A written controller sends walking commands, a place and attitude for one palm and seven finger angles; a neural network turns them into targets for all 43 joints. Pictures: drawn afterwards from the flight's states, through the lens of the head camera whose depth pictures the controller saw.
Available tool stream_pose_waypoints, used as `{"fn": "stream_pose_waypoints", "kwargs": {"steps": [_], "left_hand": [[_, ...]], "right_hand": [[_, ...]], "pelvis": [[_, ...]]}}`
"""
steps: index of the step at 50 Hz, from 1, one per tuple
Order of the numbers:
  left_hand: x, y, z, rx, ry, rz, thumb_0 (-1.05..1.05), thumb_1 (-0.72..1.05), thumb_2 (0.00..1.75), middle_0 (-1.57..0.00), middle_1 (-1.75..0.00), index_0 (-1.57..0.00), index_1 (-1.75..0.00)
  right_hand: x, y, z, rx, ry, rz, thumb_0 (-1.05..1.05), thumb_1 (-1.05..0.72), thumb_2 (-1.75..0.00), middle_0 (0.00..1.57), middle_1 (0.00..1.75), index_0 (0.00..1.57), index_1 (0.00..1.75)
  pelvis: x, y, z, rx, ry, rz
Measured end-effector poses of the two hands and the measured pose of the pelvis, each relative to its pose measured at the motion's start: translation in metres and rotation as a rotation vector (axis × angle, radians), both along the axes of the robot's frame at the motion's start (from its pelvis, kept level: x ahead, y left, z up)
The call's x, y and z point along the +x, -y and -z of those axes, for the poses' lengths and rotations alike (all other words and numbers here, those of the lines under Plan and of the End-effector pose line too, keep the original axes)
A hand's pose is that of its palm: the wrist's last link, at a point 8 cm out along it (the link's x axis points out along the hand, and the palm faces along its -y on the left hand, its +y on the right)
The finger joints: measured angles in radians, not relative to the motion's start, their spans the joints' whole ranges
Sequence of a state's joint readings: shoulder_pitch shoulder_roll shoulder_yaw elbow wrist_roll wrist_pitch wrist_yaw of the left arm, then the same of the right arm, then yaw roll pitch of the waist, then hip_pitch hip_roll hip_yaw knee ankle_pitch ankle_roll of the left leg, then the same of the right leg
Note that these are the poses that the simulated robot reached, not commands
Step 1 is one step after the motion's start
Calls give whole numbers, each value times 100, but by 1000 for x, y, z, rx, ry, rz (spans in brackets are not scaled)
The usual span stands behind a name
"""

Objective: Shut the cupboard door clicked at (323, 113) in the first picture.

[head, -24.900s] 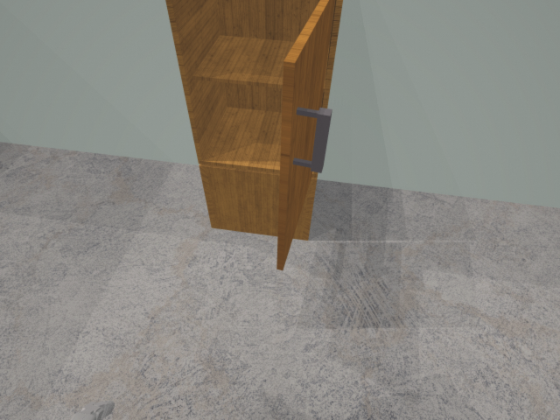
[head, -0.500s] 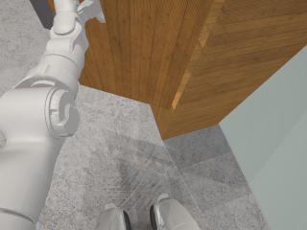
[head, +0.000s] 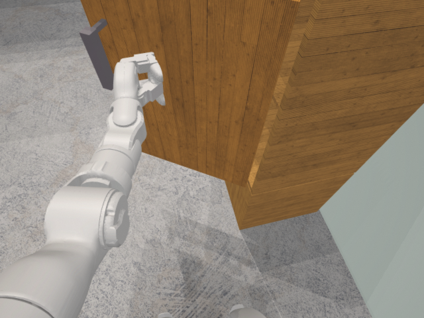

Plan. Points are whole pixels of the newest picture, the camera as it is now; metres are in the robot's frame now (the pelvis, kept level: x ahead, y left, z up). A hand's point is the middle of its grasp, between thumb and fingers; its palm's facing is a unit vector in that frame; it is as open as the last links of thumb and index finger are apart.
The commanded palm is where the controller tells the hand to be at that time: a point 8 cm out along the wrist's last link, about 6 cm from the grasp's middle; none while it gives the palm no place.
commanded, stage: pull the fist back off the door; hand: left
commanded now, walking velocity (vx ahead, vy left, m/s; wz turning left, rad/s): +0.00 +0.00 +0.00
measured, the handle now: (105, 55) +0.65 +0.16 +0.11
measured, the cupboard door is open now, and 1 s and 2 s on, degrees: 56 56 56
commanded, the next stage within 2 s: draw the hand back to the body in 0.22 s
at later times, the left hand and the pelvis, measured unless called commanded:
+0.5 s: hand (147, 92) +0.48 +0.06 +0.15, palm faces +0.04 -1.00 +0.03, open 3.1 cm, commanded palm +0.42 +0.12 +0.13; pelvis -0.01 +0.00 +0.01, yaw -1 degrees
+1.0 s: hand (64, 176) +0.32 +0.16 +0.16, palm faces +0.04 -0.99 -0.15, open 3.1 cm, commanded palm +0.28 +0.22 +0.17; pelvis -0.01 +0.02 +0.04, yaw +0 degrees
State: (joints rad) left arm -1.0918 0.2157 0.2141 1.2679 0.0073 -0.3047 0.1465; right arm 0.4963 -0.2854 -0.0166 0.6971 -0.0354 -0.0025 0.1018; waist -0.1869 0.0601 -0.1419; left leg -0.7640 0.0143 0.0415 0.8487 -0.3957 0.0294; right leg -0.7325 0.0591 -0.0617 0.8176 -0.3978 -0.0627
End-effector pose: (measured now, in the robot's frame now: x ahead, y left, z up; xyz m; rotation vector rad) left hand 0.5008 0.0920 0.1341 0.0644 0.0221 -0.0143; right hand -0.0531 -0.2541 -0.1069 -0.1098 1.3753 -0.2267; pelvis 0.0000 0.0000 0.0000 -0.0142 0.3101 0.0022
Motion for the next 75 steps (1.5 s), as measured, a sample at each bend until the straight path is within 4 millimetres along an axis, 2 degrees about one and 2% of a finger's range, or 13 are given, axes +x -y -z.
{"fn": "stream_pose_waypoints", "kwargs": {"steps": [5, 10, 13, 19, 25, 29, 33, 36, 45, 52, 56, 65, 75], "left_hand": [[-26, -11, 26, -89, -61, -55, 2, 90, 90, -130, -150, -130, -150], [-50, -14, 10, -49, 146, -32, 2, 90, 90, -130, -150, -130, -150], [-52, -8, 6, 27, 134, 11, 2, 90, 90, -130, -150, -130, -150], [-40, 2, 14, -46, -53, -13, 2, 89, 90, -131, -150, -130, -150], [-41, -20, -12, -88, 133, -56, 2, 89, 89, -130, -150, -130, -150], [-65, -50, -11, 38, 132, -34, 2, 90, 89, -130, -150, -130, -150], [-102, -76, 8, -35, 5, -49, 2, 90, 89, -130, -150, -130, -150], [-127, -84, 6, -83, 23, -52, 2, 90, 90, -130, -150, -130, -150], [-171, -96, -41, 30, 182, 14, 2, 90, 90, -125, -145, -125, -144], [-217, -137, -31, 104, 112, -78, 2, 89, 89, -111, -129, -111, -129], [-247, -165, -31, 154, 83, -163, 2, 89, 89, -101, -118, -101, -118], [-292, -198, -71, 259, 168, -283, 2, 89, 89, -77, -92, -77, -92], [-337, -237, -72, 364, 99, -414, 2, 89, 89, -50, -62, -50, -62]], "right_hand": [[41, 16, -7, -39, 112, -42, 0, -90, -90, 20, 30, 20, 30], [75, 19, 0, -40, 201, -94, 0, -90, -90, 19, 30, 20, 30], [87, 16, 5, -26, 219, -99, 0, -90, -90, 19, 30, 20, 30], [86, 4, 3, -15, 234, -69, 0, -90, -90, 20, 30, 20, 30], [63, -5, 3, 3, 221, -28, 0, -90, -90, 20, 30, 20, 30], [53, -10, 5, 44, 192, 1, 0, -90, -90, 20, 30, 20, 30], [62, -11, -1, 41, 198, -1, 1, -90, -90, 20, 30, 20, 30], [86, -9, -12, 1, 266, -36, 1, -90, -90, 20, 30, 20, 30], [187, -21, -53, -41, 595, -126, 1, -90, -90, 19, 30, 20, 30], [231, -53, -84, -9, 692, -171, 1, -90, -90, 20, 30, 20, 30], [241, -69, -87, 5, 692, -228, 1, -90, -90, 20, 30, 20, 30], [241, -94, -70, 55, 637, -281, 1, -90, -90, 20, 30, 20, 30], [231, -82, -67, 29, 611, -245, 1, -90, -90, 20, 30, 20, 30]], "pelvis": [[-2, 3, -6, 7, 37, 1], [-7, 4, -2, 11, 55, -9], [-11, 5, 0, 12, 63, -21], [-16, 4, -4, 10, 67, -22], [-9, 1, -7, 23, 65, 24], [-3, -1, -11, 25, 102, 40], [0, -3, -20, 15, 163, 29], [-2, -5, -24, 7, 204, 13], [-10, -16, -29, 8, 283, 0], [-8, -20, -40, 9, 336, 0], [-5, -24, -43, 4, 361, -13], [2, -36, -47, 7, 381, -28], [10, -37, -47, 1, 380, -20]]}}
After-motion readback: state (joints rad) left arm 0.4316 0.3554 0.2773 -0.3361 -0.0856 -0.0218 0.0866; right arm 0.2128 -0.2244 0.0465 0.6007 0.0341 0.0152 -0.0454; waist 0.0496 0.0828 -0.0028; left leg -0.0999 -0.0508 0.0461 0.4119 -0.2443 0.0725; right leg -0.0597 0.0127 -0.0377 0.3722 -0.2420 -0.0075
